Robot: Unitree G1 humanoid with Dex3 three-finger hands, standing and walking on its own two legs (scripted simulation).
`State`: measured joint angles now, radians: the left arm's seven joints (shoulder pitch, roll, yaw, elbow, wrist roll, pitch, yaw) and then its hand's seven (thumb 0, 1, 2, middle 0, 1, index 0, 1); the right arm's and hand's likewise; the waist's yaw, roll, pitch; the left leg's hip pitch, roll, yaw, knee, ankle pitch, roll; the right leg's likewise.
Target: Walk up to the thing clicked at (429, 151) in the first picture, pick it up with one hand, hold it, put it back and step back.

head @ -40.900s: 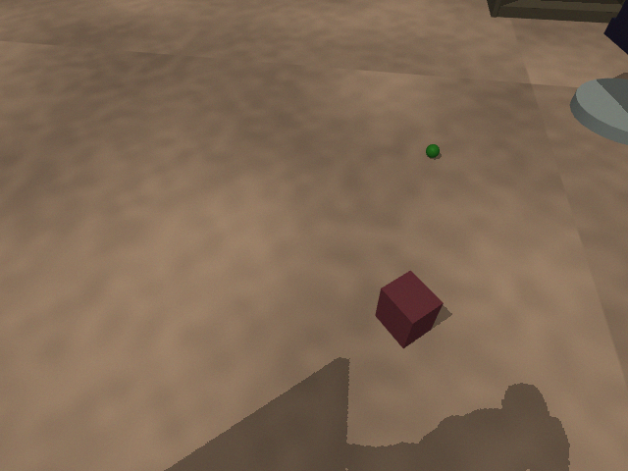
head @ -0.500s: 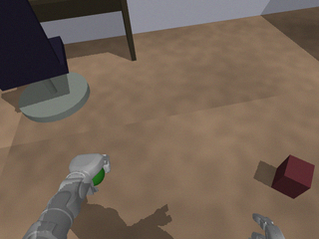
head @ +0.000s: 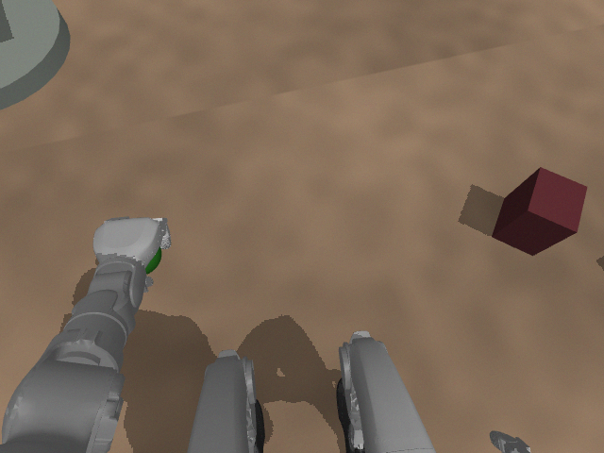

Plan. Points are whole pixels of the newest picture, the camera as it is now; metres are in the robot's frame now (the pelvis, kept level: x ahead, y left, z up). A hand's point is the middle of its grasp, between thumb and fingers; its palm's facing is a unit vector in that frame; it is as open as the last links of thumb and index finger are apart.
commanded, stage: crouch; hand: left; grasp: from above
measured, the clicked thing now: (138, 254) +0.43 +0.23 -0.13
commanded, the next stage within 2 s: lower in 1.24 s
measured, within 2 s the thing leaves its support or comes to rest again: neither
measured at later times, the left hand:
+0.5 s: hand (167, 283) +0.43 +0.24 -0.31, palm faces -0.44 -0.01 -0.90, open 8.2 cm
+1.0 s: hand (176, 285) +0.44 +0.24 -0.38, palm faces -0.46 -0.02 -0.89, open 8.2 cm
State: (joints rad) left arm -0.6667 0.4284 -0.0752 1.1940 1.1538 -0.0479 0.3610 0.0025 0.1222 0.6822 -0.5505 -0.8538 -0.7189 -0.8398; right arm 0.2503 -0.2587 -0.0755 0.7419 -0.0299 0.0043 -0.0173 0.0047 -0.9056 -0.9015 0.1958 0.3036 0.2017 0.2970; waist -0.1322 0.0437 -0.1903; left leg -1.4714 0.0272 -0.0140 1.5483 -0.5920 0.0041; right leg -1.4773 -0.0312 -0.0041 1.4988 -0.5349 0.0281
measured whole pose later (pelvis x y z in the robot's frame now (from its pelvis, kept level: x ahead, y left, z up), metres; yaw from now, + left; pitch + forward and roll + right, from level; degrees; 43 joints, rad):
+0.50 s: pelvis -0.02 +0.00 -0.15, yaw -1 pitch +37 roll -5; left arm -0.84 0.56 0.04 1.30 1.23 -0.14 0.39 0.00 0.11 0.66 -0.59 -0.83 -0.76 -0.80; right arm 0.15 -0.26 -0.04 0.74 -0.10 -0.08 0.08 0.00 -0.91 -0.90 0.20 0.30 0.20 0.30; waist -0.18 0.02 -0.15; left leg -2.04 0.01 -0.07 2.08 -0.70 -0.01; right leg -2.02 -0.04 -0.03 2.01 -0.64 0.03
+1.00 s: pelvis -0.03 +0.00 -0.22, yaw -2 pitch +36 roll -6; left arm -0.96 0.65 0.07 1.45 1.26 -0.17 0.40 -0.01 0.12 0.60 -0.62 -0.79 -0.78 -0.77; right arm 0.17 -0.27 0.00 0.76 -0.13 -0.07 0.13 0.00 -0.92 -0.91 0.20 0.30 0.20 0.30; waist -0.23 0.02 -0.09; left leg -2.22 0.00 -0.09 2.29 -0.70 0.00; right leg -2.19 -0.04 -0.03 2.21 -0.64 0.03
